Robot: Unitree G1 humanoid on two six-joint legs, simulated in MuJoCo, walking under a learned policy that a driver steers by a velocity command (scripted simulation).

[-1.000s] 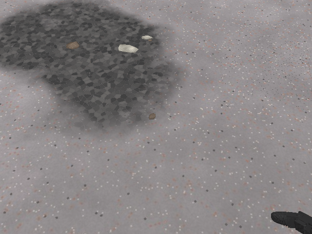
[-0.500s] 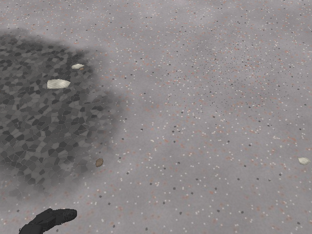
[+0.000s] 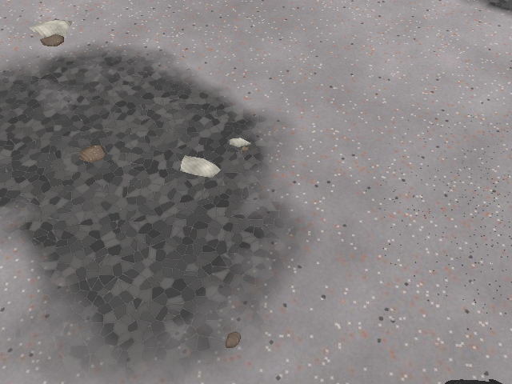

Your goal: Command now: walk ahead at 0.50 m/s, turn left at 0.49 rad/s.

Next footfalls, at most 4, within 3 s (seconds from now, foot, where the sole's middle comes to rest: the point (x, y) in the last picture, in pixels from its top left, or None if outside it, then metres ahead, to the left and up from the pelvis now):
0.46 right None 0.46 -0.08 -0.75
0.96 left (171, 323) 0.60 0.28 -0.75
1.48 right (219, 216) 0.96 0.19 -0.75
1.98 left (149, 214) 0.95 0.41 -0.75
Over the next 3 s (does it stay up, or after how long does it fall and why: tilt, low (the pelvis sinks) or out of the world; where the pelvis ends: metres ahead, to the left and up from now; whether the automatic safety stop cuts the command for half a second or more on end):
stays up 1.24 0.17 0.00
